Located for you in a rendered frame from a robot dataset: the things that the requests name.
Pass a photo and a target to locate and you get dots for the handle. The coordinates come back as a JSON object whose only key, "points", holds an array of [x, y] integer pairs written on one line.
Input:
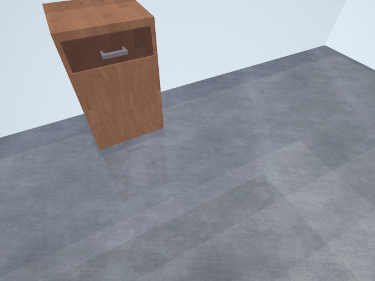
{"points": [[114, 54]]}

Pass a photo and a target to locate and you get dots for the cabinet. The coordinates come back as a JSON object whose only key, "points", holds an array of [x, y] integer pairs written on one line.
{"points": [[120, 101]]}

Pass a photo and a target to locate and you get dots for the drawer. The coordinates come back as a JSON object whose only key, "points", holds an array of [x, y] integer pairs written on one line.
{"points": [[84, 53]]}

